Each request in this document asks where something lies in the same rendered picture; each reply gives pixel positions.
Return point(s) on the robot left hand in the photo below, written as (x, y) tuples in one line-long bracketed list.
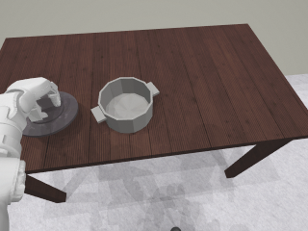
[(39, 87)]

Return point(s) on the table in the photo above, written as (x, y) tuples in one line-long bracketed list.
[(218, 86)]

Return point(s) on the pot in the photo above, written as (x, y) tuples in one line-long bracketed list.
[(126, 104)]

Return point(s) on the robot left forearm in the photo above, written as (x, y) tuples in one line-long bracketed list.
[(15, 106)]

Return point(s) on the knob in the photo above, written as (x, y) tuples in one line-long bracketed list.
[(46, 104)]

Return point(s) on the robot left upper arm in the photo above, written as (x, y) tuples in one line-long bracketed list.
[(12, 186)]

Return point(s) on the lid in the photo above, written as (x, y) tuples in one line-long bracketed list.
[(57, 119)]

